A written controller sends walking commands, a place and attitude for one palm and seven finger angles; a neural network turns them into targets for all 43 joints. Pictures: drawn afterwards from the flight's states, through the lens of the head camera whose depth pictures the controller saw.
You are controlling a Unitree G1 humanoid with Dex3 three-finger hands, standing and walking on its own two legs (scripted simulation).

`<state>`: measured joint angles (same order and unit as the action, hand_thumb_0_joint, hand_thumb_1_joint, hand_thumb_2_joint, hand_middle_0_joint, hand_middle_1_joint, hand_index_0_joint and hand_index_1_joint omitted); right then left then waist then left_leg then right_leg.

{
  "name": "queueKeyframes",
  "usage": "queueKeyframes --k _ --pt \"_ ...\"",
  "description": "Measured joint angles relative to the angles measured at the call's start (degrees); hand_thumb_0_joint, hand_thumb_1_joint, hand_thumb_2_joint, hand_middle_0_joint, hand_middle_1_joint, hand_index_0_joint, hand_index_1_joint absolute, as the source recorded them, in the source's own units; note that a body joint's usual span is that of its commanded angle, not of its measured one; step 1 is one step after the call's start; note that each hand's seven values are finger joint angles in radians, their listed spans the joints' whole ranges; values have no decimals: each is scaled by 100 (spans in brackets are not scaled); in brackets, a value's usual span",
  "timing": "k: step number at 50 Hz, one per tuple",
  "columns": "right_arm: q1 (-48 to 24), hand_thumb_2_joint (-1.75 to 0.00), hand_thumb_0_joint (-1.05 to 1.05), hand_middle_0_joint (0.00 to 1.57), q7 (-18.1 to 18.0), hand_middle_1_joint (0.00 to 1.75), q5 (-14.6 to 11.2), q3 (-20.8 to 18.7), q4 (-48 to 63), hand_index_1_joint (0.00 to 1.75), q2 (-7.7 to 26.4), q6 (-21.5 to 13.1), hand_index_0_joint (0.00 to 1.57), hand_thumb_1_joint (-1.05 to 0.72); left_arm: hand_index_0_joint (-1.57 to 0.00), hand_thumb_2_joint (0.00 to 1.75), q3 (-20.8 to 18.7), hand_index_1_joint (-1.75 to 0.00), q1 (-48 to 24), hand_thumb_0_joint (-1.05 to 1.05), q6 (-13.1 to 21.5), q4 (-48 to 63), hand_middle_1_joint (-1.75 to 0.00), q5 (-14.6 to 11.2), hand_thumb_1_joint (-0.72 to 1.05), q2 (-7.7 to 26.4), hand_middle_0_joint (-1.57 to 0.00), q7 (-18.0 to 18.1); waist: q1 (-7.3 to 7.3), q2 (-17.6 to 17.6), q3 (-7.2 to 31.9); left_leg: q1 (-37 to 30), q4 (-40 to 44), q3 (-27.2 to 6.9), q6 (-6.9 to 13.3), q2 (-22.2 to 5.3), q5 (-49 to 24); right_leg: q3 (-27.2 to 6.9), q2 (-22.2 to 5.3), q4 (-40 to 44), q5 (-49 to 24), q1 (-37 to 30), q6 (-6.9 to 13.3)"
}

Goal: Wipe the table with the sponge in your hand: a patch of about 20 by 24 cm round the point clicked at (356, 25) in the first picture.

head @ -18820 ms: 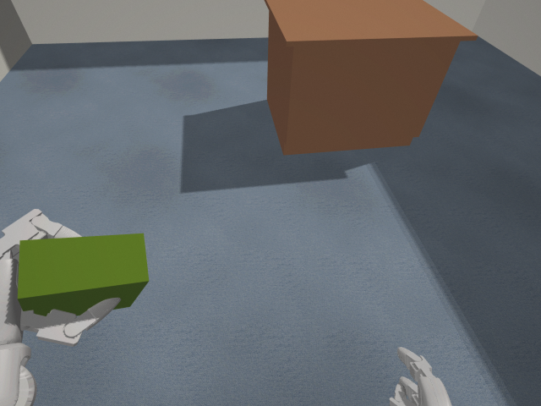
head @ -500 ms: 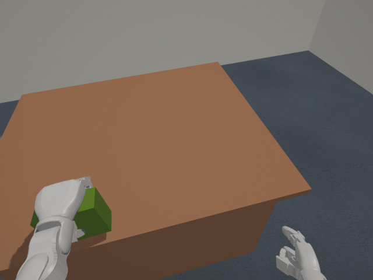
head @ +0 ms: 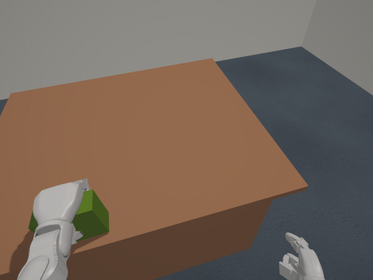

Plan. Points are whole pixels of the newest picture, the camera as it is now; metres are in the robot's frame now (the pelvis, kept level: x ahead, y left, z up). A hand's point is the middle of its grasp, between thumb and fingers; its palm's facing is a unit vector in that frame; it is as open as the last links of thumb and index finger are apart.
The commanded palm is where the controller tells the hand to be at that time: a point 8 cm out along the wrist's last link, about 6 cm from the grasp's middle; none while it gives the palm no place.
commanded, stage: lower the sponge onto the table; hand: left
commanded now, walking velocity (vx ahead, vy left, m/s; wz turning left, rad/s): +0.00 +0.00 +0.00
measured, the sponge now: (76, 222) +0.22 +0.30 -0.02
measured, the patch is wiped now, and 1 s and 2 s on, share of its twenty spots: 0.00 0.50 0.65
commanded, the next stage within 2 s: wipe forward along the first lane in 0.10 s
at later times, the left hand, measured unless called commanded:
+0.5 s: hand (69, 207) +0.24 +0.31 +0.01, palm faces -0.07 -0.05 -1.00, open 9.3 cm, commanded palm +0.23 +0.31 +0.05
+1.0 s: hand (68, 186) +0.29 +0.35 +0.01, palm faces -0.09 -0.01 -1.00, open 9.3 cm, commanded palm +0.28 +0.34 +0.04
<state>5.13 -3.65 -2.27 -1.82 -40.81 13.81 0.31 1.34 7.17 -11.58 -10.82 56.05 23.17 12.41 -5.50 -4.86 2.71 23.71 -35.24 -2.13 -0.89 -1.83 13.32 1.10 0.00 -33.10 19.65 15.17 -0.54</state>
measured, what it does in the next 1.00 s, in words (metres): stands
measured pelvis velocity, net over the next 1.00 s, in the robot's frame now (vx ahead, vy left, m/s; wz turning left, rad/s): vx -0.02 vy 0.00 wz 0.00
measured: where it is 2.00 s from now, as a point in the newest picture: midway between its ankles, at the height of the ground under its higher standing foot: outside the picture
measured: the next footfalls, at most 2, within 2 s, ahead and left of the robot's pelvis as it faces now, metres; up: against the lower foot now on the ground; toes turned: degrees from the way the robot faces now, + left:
none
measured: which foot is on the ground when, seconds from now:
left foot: down 0.00-1.00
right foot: down 0.00-1.00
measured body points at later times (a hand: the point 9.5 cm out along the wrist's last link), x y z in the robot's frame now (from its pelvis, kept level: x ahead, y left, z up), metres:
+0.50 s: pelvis -0.01 +0.00 +0.00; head +0.00 -0.03 +0.44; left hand +0.24 +0.31 +0.06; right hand +0.21 -0.23 -0.11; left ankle +0.05 +0.13 -0.73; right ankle -0.03 -0.13 -0.73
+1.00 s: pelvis -0.02 +0.00 -0.02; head +0.00 -0.02 +0.43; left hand +0.29 +0.34 +0.06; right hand +0.11 -0.26 -0.14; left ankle +0.05 +0.13 -0.73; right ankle -0.03 -0.13 -0.73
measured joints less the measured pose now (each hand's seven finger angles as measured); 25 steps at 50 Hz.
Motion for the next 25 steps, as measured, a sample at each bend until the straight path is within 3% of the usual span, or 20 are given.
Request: queueKeyframes --k 15,25 --pt "-81 -89 2 20 -12 30 -31 13 29 30 -13 56 20 -91 -81 107 37 -140 -126 -1 8 -214 -140 42 -43 -15 -80 5 -47 -19 85 131 -114 -32 -6 1 41 25 6 -118 53 122 6" --pt "-34 -89 1 20 -89 30 -85 24 -75 30 26 166 20 -91 -81 107 -41 -139 -809 -1 80 -926 -139 88 -44 112 -81 -17 -38 -1 123 358 -200 -98 -19 -3 7 83 22 -252 64 350 30"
